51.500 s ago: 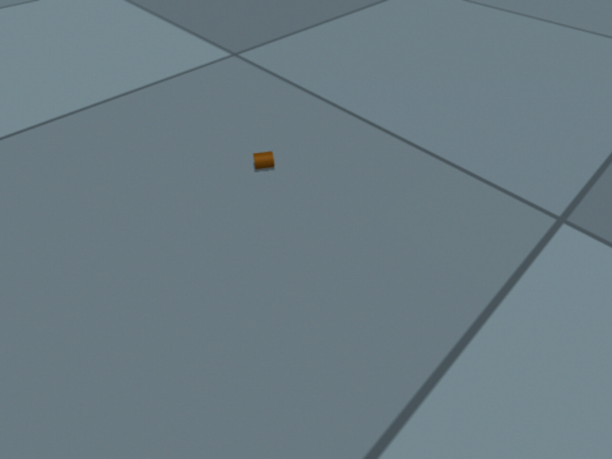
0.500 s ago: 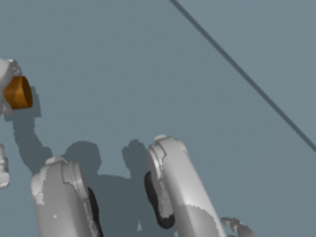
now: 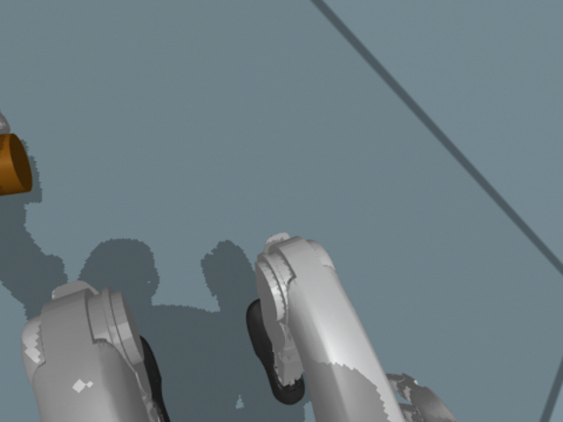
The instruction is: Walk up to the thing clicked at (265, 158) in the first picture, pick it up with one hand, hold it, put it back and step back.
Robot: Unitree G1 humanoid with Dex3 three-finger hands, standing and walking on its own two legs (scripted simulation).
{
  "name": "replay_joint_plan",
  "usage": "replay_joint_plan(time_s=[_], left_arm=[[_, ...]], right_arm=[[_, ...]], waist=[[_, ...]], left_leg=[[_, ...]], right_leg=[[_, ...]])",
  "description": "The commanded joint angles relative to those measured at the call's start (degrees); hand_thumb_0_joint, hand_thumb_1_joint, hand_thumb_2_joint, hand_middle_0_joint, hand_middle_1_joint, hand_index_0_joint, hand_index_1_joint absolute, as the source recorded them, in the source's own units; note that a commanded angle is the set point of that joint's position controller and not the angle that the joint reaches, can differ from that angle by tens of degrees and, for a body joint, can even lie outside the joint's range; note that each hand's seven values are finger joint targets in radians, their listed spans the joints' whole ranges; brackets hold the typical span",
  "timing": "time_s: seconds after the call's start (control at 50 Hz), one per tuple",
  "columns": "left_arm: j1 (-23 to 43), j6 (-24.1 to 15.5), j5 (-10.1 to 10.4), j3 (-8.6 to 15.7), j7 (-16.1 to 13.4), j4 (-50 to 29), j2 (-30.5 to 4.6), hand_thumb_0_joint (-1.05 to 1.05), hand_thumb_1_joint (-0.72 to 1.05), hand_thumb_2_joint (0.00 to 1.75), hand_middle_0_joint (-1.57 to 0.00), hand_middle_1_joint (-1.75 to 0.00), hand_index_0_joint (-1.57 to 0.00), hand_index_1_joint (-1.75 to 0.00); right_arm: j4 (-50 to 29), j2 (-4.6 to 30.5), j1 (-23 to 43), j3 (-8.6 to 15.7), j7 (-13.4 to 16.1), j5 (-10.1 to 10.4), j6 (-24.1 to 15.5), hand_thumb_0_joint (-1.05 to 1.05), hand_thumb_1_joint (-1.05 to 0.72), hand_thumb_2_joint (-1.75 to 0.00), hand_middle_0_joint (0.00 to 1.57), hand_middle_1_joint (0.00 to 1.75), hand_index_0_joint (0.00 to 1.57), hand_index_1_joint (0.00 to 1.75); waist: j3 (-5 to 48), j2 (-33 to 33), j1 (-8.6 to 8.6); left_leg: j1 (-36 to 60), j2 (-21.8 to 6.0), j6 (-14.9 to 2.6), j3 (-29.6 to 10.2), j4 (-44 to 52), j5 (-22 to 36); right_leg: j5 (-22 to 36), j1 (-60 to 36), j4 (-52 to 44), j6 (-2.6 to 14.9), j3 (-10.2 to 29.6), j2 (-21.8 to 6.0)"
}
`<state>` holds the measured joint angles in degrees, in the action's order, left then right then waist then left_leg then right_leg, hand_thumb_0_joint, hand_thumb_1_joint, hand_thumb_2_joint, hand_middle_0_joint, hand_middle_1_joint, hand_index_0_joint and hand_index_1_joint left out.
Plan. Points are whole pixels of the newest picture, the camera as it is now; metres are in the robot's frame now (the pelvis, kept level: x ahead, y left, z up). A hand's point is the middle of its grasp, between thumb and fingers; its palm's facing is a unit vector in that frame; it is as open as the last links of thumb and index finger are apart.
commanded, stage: lower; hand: left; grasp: from above
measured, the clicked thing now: out of the picture +0.49 +0.32 -0.22
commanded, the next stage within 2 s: rest in 0.02 s
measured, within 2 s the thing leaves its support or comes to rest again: rests again in 1.12 s
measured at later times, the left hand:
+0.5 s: hand out of the picture +0.49 +0.31 -0.22, palm faces -0.46 -0.08 -0.89, open 10.7 cm
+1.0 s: hand out of the picture +0.49 +0.31 -0.24, palm faces -0.45 -0.08 -0.89, open 10.6 cm
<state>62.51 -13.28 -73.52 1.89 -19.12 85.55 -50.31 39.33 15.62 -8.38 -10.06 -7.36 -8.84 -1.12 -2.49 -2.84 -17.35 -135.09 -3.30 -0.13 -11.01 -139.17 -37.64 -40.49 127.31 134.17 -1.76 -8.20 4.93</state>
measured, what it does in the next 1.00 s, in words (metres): stands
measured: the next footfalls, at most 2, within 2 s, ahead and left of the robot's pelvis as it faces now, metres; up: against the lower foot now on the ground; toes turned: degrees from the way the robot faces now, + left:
none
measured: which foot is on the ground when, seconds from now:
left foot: down 0.00-1.00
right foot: down 0.00-1.00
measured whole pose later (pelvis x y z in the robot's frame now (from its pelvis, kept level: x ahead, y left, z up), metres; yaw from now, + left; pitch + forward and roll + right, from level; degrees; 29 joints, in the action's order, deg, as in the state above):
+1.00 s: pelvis +0.00 +0.00 -0.02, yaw -4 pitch +28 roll -14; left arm 63.3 -12.1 -74.3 3.8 -26.5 92.8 -58.5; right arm 36.0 17.2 -7.7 -17.1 -8.8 -12.2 -6.6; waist -8.1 -7.1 -22.0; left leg -135.8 -3.5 0.0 -15.0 -143.8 -38.8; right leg -40.0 126.9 135.8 -2.5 -11.2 6.4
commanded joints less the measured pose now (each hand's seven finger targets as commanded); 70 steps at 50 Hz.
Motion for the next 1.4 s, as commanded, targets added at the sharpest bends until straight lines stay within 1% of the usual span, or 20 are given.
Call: replay_joint_plan(time_s=[0.0,0.18,0.22,0.3,0.32,0.44,0.5,0.52,0.8,0.82,0.84,0.86,0.96,1.06,1.12,1.2,1.22,1.24,1.26,1.38], left_arm=[[19.8,0.0,0.1,2.0,-3.5,-9.2,-14.2,0.00,0.83,0.78,-1.13,-0.73,-1.15,-0.70],[17.3,1.2,-0.1,2.9,-4.8,-6.8,-15.2,0.00,0.79,0.84,-1.10,-0.72,-1.12,-0.70],[17.5,1.1,0.2,2.8,-4.6,-6.2,-15.5,0.00,0.79,0.84,-1.09,-0.74,-1.11,-0.72],[18.3,0.8,0.6,2.8,-5.0,-6.5,-17.5,0.00,0.76,0.80,-1.06,-0.74,-1.09,-0.71],[17.9,0.8,0.6,2.6,-5.1,-4.6,-16.7,0.00,0.77,0.80,-1.06,-0.74,-1.09,-0.71],[17.6,0.0,-0.1,4.6,-6.7,-4.0,-20.3,0.00,0.75,0.80,-1.04,-0.75,-1.07,-0.72],[17.1,-0.2,-0.6,4.1,-7.3,-2.9,-20.0,0.00,0.76,0.80,-1.05,-0.74,-1.08,-0.71],[18.9,-0.3,-0.5,2.7,-7.4,-4.2,-18.8,0.00,0.75,0.80,-1.05,-0.74,-1.08,-0.71],[17.2,1.2,-0.1,3.5,-9.1,-1.2,-21.7,0.00,0.74,0.77,-1.05,-0.71,-1.07,-0.68],[17.4,1.2,0.4,1.8,-9.0,-1.3,-19.2,0.00,0.74,0.75,-1.04,-0.71,-1.06,-0.68],[17.3,1.2,0.2,3.0,-9.2,-1.3,-21.4,0.00,0.74,0.75,-1.04,-0.71,-1.07,-0.68],[17.9,1.2,0.3,1.8,-9.1,-2.0,-20.3,0.00,0.75,0.75,-1.05,-0.71,-1.08,-0.68],[17.6,1.2,0.0,2.8,-9.4,0.2,-20.9,0.00,0.75,0.75,-1.06,-0.69,-1.08,-0.67],[18.0,0.7,0.4,1.8,-9.1,-0.7,-21.4,0.00,0.76,0.73,-1.06,-0.67,-1.09,-0.65],[17.3,0.5,0.5,2.7,-9.3,-0.8,-22.7,0.00,0.76,0.74,-1.08,-0.66,-1.09,-0.64],[16.8,0.5,0.7,1.9,-9.7,-0.5,-22.2,0.00,0.76,0.71,-1.07,-0.66,-1.09,-0.63],[17.3,0.6,0.9,0.2,-9.6,-0.1,-20.3,0.00,0.77,0.71,-1.08,-0.66,-1.10,-0.63],[17.5,0.4,1.4,2.9,-10.3,-0.3,-23.6,0.00,0.77,0.70,-1.07,-0.66,-1.09,-0.63],[16.8,0.5,1.0,1.2,-10.2,0.8,-22.4,0.00,0.76,0.69,-1.07,-0.64,-1.09,-0.61],[17.0,0.5,1.2,1.3,-10.2,2.2,-22.7,0.00,0.76,0.68,-1.07,-0.62,-1.09,-0.60]], right_arm=[[0.0,16.0,-12.7,4.3,0.8,-0.5,-0.5,0.00,-0.92,-0.90,0.20,0.30,0.20,0.30],[-0.8,17.0,-13.6,3.6,0.3,-1.3,-1.6,0.00,-0.91,-0.90,0.20,0.30,0.20,0.30],[-0.6,16.9,-13.6,3.2,0.2,-1.6,-1.7,0.00,-0.91,-0.90,0.20,0.30,0.20,0.30],[-1.2,17.0,-12.5,2.2,0.3,-1.7,-2.1,0.00,-0.90,-0.90,0.20,0.30,0.20,0.30],[-1.6,17.6,-12.4,2.1,0.3,-1.8,-2.3,0.00,-0.91,-0.90,0.20,0.30,0.20,0.30],[-1.7,17.9,-12.0,1.0,0.4,-2.4,-2.9,0.00,-0.91,-0.90,0.20,0.30,0.20,0.30],[-1.8,18.2,-11.8,0.5,0.4,-2.8,-3.0,0.00,-0.90,-0.90,0.20,0.30,0.20,0.30],[-2.4,18.3,-11.2,0.5,0.4,-2.8,-3.2,0.00,-0.91,-0.90,0.20,0.30,0.20,0.30],[-2.5,19.7,-10.9,-1.0,-0.3,-3.3,-5.2,0.00,-0.91,-0.90,0.20,0.30,0.20,0.30],[-3.1,19.8,-9.9,-0.9,-0.3,-3.0,-5.4,0.00,-0.91,-0.90,0.20,0.30,0.20,0.30],[-2.5,19.6,-10.4,-1.0,-0.3,-3.1,-5.2,0.00,-0.91,-0.90,0.20,0.30,0.20,0.30],[-3.2,19.9,-9.9,-1.0,-0.3,-3.1,-5.4,0.00,-0.91,-0.90,0.20,0.30,0.20,0.30],[-3.1,20.1,-10.7,-1.9,-0.6,-3.3,-5.6,0.00,-0.91,-0.90,0.20,0.30,0.20,0.30],[-3.7,20.6,-9.8,-2.1,-0.7,-3.4,-6.1,0.00,-0.91,-0.90,0.20,0.30,0.20,0.30],[-3.3,20.4,-10.7,-2.5,-0.9,-3.5,-6.4,0.00,-0.91,-0.90,0.20,0.30,0.20,0.30],[-3.1,20.4,-10.4,-2.8,-1.1,-3.7,-6.5,0.00,-0.91,-0.90,0.20,0.30,0.20,0.30],[-3.7,20.0,-9.8,-3.0,-1.3,-3.7,-6.7,0.00,-0.91,-0.90,0.20,0.30,0.20,0.30],[-3.2,20.7,-9.9,-3.2,-1.1,-3.7,-6.6,0.00,-0.91,-0.90,0.20,0.30,0.20,0.30],[-3.7,20.6,-9.4,-3.4,-1.2,-3.6,-6.5,0.00,-0.91,-0.90,0.20,0.30,0.20,0.30],[-3.7,20.7,-9.7,-4.4,-1.2,-3.8,-7.0,0.00,-0.91,-0.90,0.20,0.30,0.20,0.30]], waist=[[40.6,25.4,-1.40],[37.8,23.8,-2.97],[37.9,24.0,-3.67],[38.7,24.5,-3.09],[36.7,23.5,-3.94],[35.9,24.5,-4.31],[35.5,24.9,-4.96],[35.8,25.6,-5.21],[32.4,26.8,-6.31],[32.2,26.6,-6.47],[33.0,27.5,-6.41],[32.8,27.7,-6.20],[29.6,26.7,-7.67],[30.4,26.9,-7.34],[30.8,26.0,-7.37],[32.1,27.8,-7.47],[31.3,27.3,-7.48],[32.1,25.8,-7.63],[31.5,26.3,-7.35],[29.4,25.5,-8.70]], left_leg=[[33.4,0.4,-0.85,4.4,12.3,9.7],[32.1,0.0,-1.14,4.1,10.1,13.4],[31.1,-0.2,-1.23,4.1,9.6,12.7],[29.9,-0.3,-1.24,3.9,9.3,11.3],[28.9,-0.1,-1.15,3.7,9.4,10.0],[29.5,-0.5,-1.07,3.1,8.9,9.9],[29.3,-0.6,-1.00,2.8,9.1,9.7],[30.4,-0.6,-0.99,2.7,9.0,9.7],[30.5,-1.3,-0.58,1.6,8.3,10.7],[30.8,-1.2,-0.44,1.4,8.5,10.3],[31.0,-1.4,-0.53,1.3,9.0,10.0],[31.2,-1.3,-0.42,1.2,8.8,10.0],[29.5,-1.2,-0.43,1.0,8.6,9.7],[29.8,-1.4,-0.61,1.1,8.0,9.5],[29.7,-1.4,-0.75,1.3,7.5,10.6],[32.0,-1.7,-0.45,0.8,7.8,12.9],[31.1,-1.8,-0.67,0.9,7.4,12.1],[30.4,-1.8,-0.76,0.6,7.6,11.7],[29.6,-1.8,-0.82,0.9,7.4,11.4],[29.9,-1.9,-0.78,0.2,7.5,11.4]], right_leg=[[15.5,-17.5,-12.7,3.44,-4.5,1.6],[19.2,-18.1,-12.2,3.12,-5.2,1.9],[19.0,-19.2,-12.3,2.90,-5.1,2.0],[18.1,-20.8,-12.3,2.76,-5.0,2.4],[16.6,-19.3,-12.2,3.06,-5.6,2.2],[16.8,-19.5,-11.7,3.04,-6.0,2.5],[16.8,-20.0,-11.5,2.98,-6.3,2.7],[17.0,-19.3,-11.6,2.94,-6.4,2.8],[17.6,-18.8,-11.0,3.09,-7.5,3.0],[17.2,-18.0,-10.7,3.24,-7.7,3.0],[17.2,-19.1,-10.7,3.11,-7.6,3.2],[17.2,-18.3,-10.7,3.12,-7.7,3.1],[16.9,-17.4,-10.4,3.27,-8.1,2.9],[16.7,-18.4,-11.1,3.04,-7.9,3.2],[18.1,-20.2,-11.3,2.77,-7.7,3.2],[19.7,-20.9,-10.5,2.75,-8.0,3.4],[19.4,-20.6,-10.9,2.61,-7.7,3.6],[19.2,-21.1,-11.3,2.49,-8.4,3.7],[19.2,-22.0,-11.2,2.49,-7.7,3.8],[19.0,-20.9,-11.0,2.41,-8.6,3.6]])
